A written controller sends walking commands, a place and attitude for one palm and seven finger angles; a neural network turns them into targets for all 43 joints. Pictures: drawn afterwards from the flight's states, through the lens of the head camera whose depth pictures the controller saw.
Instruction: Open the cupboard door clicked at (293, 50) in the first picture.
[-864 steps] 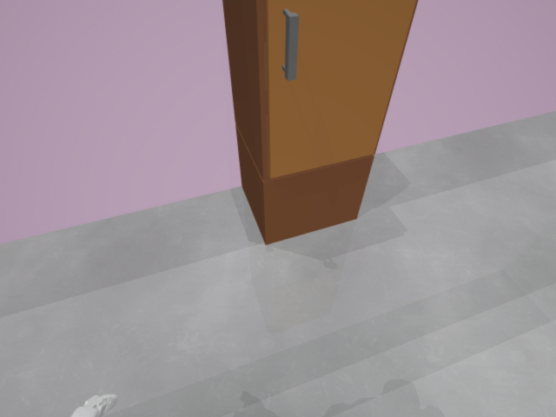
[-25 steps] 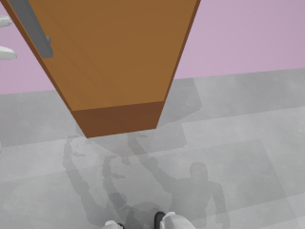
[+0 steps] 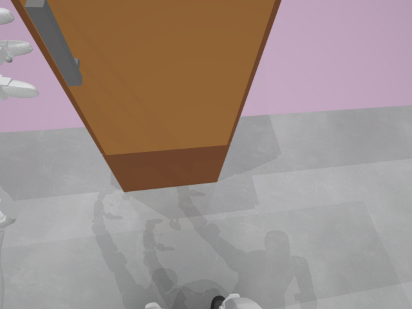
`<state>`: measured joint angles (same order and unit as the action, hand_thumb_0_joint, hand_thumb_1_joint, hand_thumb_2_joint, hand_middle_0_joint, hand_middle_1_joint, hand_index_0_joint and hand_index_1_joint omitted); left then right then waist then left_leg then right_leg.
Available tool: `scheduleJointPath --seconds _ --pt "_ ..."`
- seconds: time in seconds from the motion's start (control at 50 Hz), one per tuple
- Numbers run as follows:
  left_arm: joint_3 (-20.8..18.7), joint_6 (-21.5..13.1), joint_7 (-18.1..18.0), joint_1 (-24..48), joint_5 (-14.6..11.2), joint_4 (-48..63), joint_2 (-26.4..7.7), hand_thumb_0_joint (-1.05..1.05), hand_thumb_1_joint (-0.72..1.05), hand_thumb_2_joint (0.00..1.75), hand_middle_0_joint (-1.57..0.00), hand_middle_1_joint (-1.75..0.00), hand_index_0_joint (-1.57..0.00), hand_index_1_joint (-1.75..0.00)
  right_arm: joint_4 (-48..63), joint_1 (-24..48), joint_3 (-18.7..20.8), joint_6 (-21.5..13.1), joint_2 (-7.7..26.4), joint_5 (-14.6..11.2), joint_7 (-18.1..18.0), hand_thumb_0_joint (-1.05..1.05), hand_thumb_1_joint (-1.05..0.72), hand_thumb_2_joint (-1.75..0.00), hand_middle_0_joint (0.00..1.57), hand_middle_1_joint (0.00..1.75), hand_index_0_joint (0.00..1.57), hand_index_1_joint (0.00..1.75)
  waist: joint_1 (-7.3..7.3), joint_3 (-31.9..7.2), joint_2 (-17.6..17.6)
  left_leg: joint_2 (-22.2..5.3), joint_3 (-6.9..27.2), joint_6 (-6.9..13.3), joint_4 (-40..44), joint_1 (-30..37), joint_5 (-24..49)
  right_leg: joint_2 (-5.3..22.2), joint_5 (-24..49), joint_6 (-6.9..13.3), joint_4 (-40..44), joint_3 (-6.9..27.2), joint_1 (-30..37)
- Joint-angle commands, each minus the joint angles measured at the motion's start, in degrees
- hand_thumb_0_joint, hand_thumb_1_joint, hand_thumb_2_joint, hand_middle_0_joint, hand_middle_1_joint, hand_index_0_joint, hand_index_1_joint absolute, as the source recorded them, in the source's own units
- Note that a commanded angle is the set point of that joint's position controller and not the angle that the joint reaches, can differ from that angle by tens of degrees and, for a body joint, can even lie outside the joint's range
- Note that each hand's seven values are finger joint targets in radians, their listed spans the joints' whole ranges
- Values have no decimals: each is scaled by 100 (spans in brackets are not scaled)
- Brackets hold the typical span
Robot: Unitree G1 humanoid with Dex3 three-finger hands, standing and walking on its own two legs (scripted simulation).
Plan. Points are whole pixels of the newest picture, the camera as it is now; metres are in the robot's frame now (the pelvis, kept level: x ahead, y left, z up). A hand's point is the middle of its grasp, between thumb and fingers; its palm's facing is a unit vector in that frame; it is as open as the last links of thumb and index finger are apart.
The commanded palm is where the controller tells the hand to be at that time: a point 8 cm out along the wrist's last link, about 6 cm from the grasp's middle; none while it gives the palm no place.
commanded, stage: move the hooked fingers beside the handle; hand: left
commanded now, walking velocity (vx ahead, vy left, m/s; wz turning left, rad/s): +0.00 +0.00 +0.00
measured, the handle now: (60, 40) +0.56 +0.22 +0.14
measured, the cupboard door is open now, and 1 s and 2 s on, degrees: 0 0 0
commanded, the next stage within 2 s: slide the fingers in behind the handle in 0.16 s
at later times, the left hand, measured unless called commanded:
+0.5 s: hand (13, 59) +0.50 +0.27 +0.15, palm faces +0.02 -1.00 -0.01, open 14.0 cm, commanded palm +0.49 +0.31 +0.14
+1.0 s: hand (36, 57) +0.51 +0.24 +0.15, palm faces +0.05 -1.00 +0.01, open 13.9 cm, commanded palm +0.49 +0.28 +0.14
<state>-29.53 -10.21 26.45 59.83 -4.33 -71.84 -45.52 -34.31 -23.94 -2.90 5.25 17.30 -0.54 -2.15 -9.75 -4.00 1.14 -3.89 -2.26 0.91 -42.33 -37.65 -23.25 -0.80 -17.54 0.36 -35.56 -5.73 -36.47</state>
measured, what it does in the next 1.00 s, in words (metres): stands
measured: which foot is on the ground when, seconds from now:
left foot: down 0.00-1.00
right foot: down 0.00-1.00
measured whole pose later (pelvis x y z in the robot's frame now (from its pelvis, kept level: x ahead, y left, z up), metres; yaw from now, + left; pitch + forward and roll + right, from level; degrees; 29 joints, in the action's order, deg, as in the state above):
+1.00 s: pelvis -0.01 +0.00 +0.00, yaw +0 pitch +18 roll -3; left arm -26.4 -11.6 19.2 61.9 -3.7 -72.5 -39.8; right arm -36.3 -26.1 -2.9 2.9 16.2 0.1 -1.5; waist -10.6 -4.2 1.6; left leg -3.4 -2.5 1.4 -43.0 -38.1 -22.7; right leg -0.4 -17.0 0.0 -36.3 -5.3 -37.0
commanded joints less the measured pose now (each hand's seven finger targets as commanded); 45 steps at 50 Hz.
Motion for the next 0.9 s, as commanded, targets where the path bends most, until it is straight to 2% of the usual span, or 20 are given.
scheduleJointPath --seconds 0.0,0.08,0.12,0.18,0.2,0.22,0.32,0.38,0.4,0.44,0.48,0.5,0.54,0.58,0.62,0.66,0.72,0.78,0.84,0.88 --pt "-148 -458 -75 2569 -153 1267 -1811 0 -50 30 -30 -120 -30 -120 145 -1189 400 -49 1039 -7 -125 0 -90 -90 20 30 20 30 -90 -2683 1075 179 403 115 66 1915 3649 -152 2975 34 -65 376 1136" --pt "-133 -334 -124 2396 -51 969 -1935 0 -50 30 -30 -120 -30 -120 197 -1105 370 -51 1059 -33 -129 0 -90 -90 20 30 20 30 -49 -2423 919 214 362 134 144 1555 3126 -131 2765 6 -24 385 1199" --pt "-219 -372 -125 2558 -50 1118 -2087 0 -50 30 -30 -120 -30 -120 228 -1103 377 -52 1068 -37 -149 0 -90 -90 20 30 20 30 -62 -2640 983 221 358 136 136 1636 3171 -121 2846 0 -44 404 1292" --pt "-214 -407 -107 2537 -67 1043 -2114 0 -50 30 -30 -120 -30 -120 228 -1096 362 -72 1078 -46 -170 0 -90 -90 20 30 20 30 -93 -2504 778 224 346 149 157 1501 2942 -124 2748 -15 -5 413 1297" --pt "-130 -474 -89 2690 -95 1156 -1999 0 -50 30 -30 -120 -30 -120 215 -1111 363 -83 1080 -36 -181 0 -90 -90 20 30 20 30 -141 -2530 892 215 361 145 161 1611 3034 -135 2767 7 -11 403 1237" --pt "-304 -512 -85 2699 -74 1199 -2234 0 -50 30 -30 -120 -30 -120 203 -1132 370 -75 1094 -33 -182 0 -90 -90 20 30 20 30 -59 -2676 984 208 398 124 155 1689 3025 -138 2641 5 -20 396 1216" --pt "101 -452 14 2804 -125 881 -1771 0 -50 30 -30 -120 -30 -120 109 -1139 345 -128 1095 -48 -211 0 -90 -90 20 30 20 30 -248 -2349 895 194 411 141 219 1579 2582 -139 2208 -6 82 380 919" --pt "175 -383 -9 2867 -100 846 -1661 0 -50 30 -30 -120 -30 -120 52 -1219 350 -173 1104 -16 -215 0 -90 -90 20 30 20 30 -244 -2328 950 170 480 117 255 1631 2496 -148 1913 16 100 327 742" --pt "260 -422 -21 2896 -125 973 -1494 0 -50 30 -30 -120 -30 -120 53 -1237 352 -190 1088 -3 -214 0 -90 -90 20 30 20 30 -228 -2446 1218 164 510 92 252 1874 2741 -165 1942 56 77 304 646" --pt "210 -431 -93 2872 -121 959 -1485 0 -50 30 -30 -120 -30 -120 17 -1269 359 -209 1080 20 -190 0 -90 -90 20 30 20 30 -218 -2488 1210 126 549 54 219 1979 2816 -179 1835 47 76 278 511" --pt "125 -456 -191 2968 -150 1021 -1516 0 -50 30 -30 -120 -30 -120 -2 -1297 371 -225 1089 35 -182 0 -90 -90 20 30 20 30 -230 -2451 952 115 567 66 239 1868 2747 -184 1849 40 70 267 598" --pt "160 -474 -235 2948 -158 1068 -1409 0 -50 30 -30 -120 -30 -120 13 -1309 372 -230 1083 43 -176 0 -90 -90 20 30 20 30 -221 -2483 1015 118 577 63 236 1933 2865 -191 1883 61 52 264 567" --pt "48 -483 -349 2906 -101 1064 -1509 0 -50 30 -30 -120 -30 -120 11 -1319 375 -235 1075 55 -138 0 -90 -90 20 30 20 30 -146 -2575 1118 116 585 25 230 1953 2939 -189 1876 62 21 255 583" --pt "29 -467 -477 2822 -52 1029 -1485 0 -50 30 -30 -120 -30 -120 32 -1314 380 -239 1059 60 -109 0 -90 -90 20 30 20 30 -122 -2456 1017 124 540 47 245 1794 2830 -188 1884 51 33 271 662" --pt "-114 -501 -581 2746 18 1114 -1670 0 -50 30 -30 -120 -30 -120 73 -1321 383 -232 1059 60 -93 0 -90 -90 20 30 20 30 -42 -2590 1005 128 536 41 243 1784 3012 -186 2068 60 -15 281 835" --pt "36 -521 -651 2874 66 1268 -1491 0 -50 30 -30 -120 -30 -120 84 -1300 392 -234 1031 69 -62 0 -90 -90 20 30 20 30 -79 -2612 1146 128 530 27 236 1872 3033 -187 2057 53 -15 275 780" --pt "49 -527 -675 2686 56 1243 -1389 0 -50 30 -30 -120 -30 -120 81 -1313 421 -222 1029 61 -49 0 -90 -90 20 30 20 30 -81 -2536 1061 92 540 17 227 1952 3186 -203 2054 45 -2 258 703" --pt "333 -490 -625 2782 -54 1257 -920 0 -50 30 -30 -120 -30 -120 39 -1299 439 -244 1014 57 -35 0 -90 -90 20 30 20 30 -180 -2444 948 98 512 40 240 1996 2990 -213 1985 37 60 259 637" --pt "187 -489 -632 2901 -103 1180 -1048 0 -50 30 -30 -120 -30 -120 -14 -1313 435 -261 1029 57 -61 0 -90 -90 20 30 20 30 -179 -2453 868 118 528 55 244 1895 2912 -202 2027 46 44 275 738" --pt "333 -463 -660 2900 -86 1104 -854 0 -50 30 -30 -120 -30 -120 -28 -1300 423 -280 1005 59 -57 0 -90 -90 20 30 20 30 -200 -2333 871 126 516 59 257 1839 2834 -194 1981 48 50 268 679"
